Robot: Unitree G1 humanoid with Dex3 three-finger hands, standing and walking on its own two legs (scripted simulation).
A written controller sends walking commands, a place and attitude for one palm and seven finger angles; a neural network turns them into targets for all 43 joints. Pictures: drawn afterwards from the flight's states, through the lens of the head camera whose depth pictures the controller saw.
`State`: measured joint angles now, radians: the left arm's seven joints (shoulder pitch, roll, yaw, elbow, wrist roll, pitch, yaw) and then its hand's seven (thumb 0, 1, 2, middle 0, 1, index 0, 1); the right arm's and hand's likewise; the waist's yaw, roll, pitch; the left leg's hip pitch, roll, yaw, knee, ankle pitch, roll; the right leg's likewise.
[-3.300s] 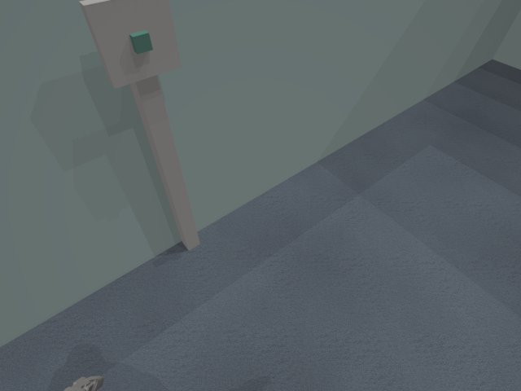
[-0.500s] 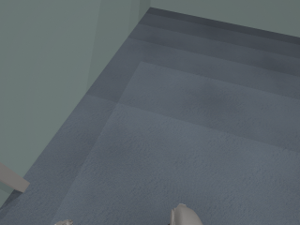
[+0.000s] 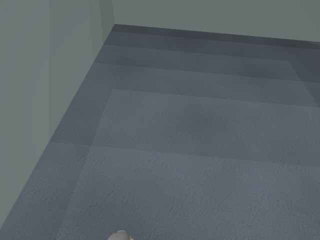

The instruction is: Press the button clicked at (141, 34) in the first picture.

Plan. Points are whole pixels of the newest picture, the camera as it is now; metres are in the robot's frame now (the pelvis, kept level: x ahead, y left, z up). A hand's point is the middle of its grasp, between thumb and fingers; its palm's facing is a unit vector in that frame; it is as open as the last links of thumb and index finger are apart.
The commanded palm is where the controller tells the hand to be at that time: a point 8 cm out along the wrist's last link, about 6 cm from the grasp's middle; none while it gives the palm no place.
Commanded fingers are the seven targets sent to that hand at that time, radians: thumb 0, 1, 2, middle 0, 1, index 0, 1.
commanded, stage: walk to a spot facing it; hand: left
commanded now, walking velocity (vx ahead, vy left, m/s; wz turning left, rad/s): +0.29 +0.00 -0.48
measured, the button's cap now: out of the picture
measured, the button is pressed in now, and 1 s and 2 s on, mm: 0 0 0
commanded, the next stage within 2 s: turn to face it in 0.26 s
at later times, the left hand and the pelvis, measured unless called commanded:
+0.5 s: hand (121, 184) +0.32 +0.15 -0.18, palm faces -0.26 -0.95 -0.17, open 7.4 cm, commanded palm none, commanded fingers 0.00 0.90 0.90 -0.20 -0.30 -0.20 -0.30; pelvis +0.18 +0.00 -0.01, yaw -13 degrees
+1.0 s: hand (100, 184) +0.32 +0.22 -0.19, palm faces +0.06 -0.98 -0.20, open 7.3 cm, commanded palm none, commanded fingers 0.00 0.90 0.90 -0.20 -0.30 -0.20 -0.30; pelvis +0.23 +0.02 -0.01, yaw +2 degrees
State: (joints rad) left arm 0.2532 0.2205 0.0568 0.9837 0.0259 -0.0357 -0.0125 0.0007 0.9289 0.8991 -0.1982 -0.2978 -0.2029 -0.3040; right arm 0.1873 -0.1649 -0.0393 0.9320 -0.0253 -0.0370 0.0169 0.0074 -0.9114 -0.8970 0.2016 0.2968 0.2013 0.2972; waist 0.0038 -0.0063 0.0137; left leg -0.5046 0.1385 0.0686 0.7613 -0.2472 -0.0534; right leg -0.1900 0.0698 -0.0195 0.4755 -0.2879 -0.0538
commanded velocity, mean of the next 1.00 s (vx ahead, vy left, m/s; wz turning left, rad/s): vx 0.03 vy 0.00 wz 0.21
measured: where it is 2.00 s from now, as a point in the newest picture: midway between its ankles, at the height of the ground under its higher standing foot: outside the picture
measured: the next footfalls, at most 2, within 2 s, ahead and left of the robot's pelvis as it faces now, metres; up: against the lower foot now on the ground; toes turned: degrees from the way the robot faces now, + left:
left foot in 0.06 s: +0.15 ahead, +0.14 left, +0.00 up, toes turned +6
right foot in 0.50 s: +0.27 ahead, -0.14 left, +0.00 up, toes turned -21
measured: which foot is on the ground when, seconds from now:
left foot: up 0.00-0.04, down 0.06-0.52, up 0.54-0.86, down 0.88-1.00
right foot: down 0.00-0.08, up 0.10-0.48, down 0.50-0.88, up 0.90-1.00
